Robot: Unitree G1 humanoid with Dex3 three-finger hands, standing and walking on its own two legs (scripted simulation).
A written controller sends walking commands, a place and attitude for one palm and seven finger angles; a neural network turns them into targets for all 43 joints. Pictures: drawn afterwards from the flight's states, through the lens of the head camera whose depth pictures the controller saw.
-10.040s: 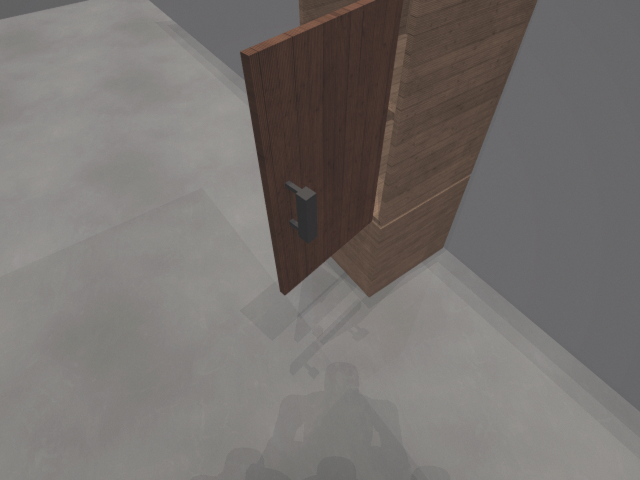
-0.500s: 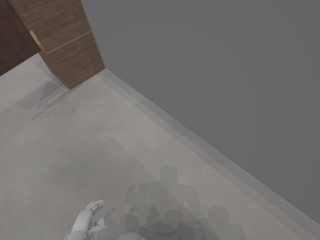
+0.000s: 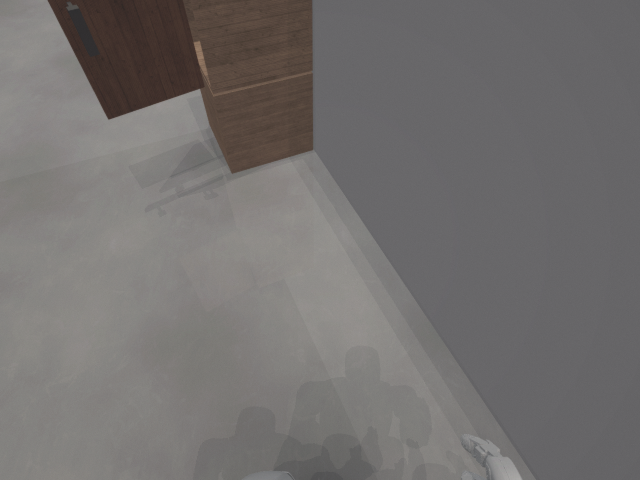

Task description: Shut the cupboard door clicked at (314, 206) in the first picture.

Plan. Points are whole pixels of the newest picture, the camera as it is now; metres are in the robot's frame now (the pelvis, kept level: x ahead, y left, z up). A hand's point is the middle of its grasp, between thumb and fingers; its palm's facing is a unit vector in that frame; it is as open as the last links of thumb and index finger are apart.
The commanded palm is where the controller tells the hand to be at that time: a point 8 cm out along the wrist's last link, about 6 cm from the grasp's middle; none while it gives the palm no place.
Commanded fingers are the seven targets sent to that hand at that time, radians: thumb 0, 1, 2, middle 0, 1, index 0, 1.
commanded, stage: walk to a spot facing it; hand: left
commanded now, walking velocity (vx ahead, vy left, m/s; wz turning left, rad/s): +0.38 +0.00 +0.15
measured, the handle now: (81, 28) +1.12 +0.76 -0.04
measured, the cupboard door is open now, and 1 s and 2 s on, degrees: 100 100 100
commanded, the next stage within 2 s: turn to face it in 1.14 s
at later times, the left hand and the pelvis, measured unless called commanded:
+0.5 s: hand (261, 309) +0.39 +0.14 -0.14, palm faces +0.00 -0.98 -0.20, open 7.4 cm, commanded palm none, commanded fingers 0.00 0.90 0.90 -0.20 -0.30 -0.20 -0.30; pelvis +0.25 -0.04 +0.00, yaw +5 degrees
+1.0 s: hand (258, 351) +0.32 +0.14 -0.17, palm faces +0.32 -0.94 -0.10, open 7.4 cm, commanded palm none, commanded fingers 0.00 0.90 0.90 -0.20 -0.30 -0.20 -0.30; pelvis +0.47 +0.03 +0.00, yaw +13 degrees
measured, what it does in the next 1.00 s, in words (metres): walks ahead: right foot, then left foot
